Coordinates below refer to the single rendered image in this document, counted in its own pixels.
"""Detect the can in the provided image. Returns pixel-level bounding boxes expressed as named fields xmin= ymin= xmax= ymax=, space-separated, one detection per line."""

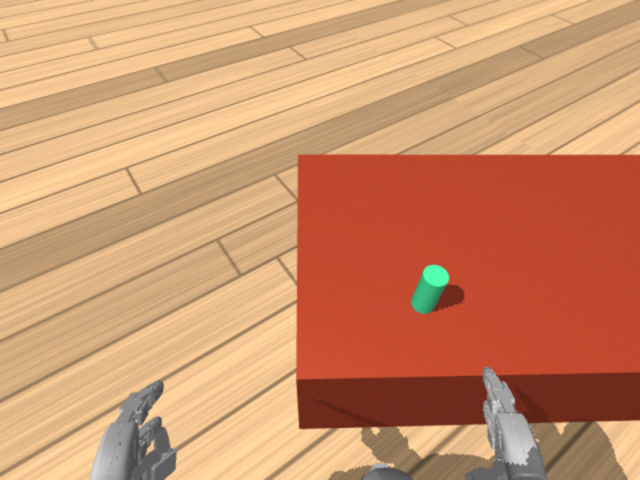
xmin=411 ymin=265 xmax=449 ymax=314

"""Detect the left robot hand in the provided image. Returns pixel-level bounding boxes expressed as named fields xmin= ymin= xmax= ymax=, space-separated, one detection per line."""
xmin=89 ymin=381 xmax=177 ymax=480

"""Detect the right robot hand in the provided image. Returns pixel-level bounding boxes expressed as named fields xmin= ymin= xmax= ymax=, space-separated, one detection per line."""
xmin=465 ymin=367 xmax=547 ymax=480

